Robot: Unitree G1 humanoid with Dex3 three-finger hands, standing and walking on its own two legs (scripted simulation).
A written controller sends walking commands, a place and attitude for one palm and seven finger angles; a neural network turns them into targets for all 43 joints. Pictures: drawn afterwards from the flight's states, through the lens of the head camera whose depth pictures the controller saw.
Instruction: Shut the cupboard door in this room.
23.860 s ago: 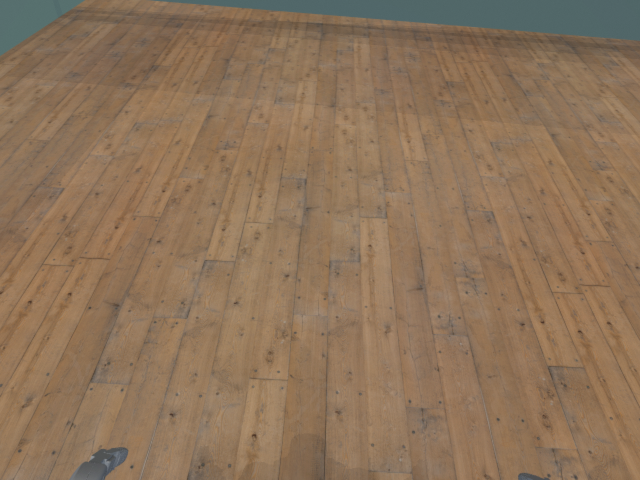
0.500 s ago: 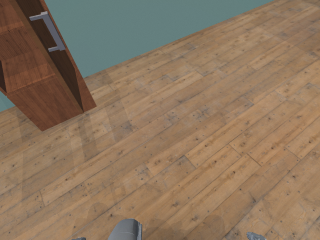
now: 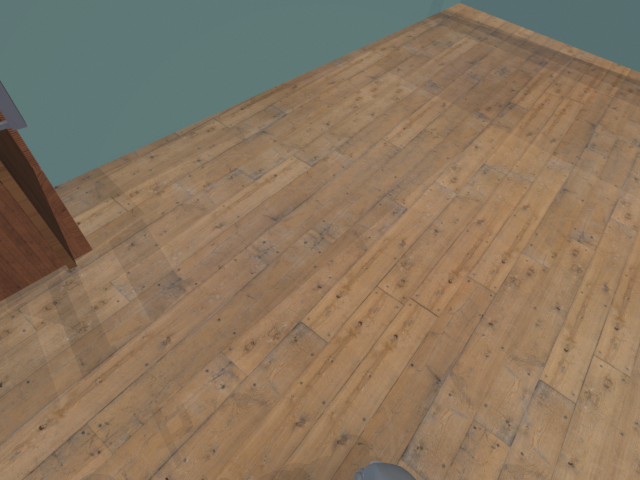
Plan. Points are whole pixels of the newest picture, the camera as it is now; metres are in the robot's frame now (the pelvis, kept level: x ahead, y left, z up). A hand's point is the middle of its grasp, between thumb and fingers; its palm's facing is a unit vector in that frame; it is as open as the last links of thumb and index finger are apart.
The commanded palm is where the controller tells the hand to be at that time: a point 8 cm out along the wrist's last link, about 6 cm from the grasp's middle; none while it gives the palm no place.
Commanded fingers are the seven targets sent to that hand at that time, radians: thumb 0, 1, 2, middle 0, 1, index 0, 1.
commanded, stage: walk around to get in front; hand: left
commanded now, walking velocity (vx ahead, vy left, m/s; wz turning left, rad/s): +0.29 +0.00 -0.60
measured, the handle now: out of the picture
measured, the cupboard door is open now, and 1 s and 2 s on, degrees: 80 80 80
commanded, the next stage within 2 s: none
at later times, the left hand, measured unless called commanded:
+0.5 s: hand (307, 385) +0.28 +0.04 -0.16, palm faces -0.33 -0.92 -0.21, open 7.3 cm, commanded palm none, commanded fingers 0.00 0.90 0.90 -0.20 -0.30 -0.20 -0.30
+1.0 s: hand (303, 315) +0.41 +0.06 -0.18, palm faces -0.37 -0.92 -0.16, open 7.4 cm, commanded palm none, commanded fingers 0.00 0.90 0.90 -0.20 -0.30 -0.20 -0.30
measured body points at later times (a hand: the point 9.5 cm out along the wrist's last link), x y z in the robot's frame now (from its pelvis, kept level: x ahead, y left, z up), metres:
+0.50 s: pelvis +0.12 -0.10 -0.01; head +0.15 -0.13 +0.44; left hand +0.30 +0.09 -0.14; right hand +0.05 -0.35 -0.16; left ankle +0.15 +0.06 -0.65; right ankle +0.11 -0.19 -0.74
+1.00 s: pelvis +0.34 -0.11 +0.00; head +0.37 -0.10 +0.45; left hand +0.44 +0.11 -0.17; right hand +0.29 -0.35 -0.14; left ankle +0.38 -0.03 -0.74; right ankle +0.25 -0.22 -0.65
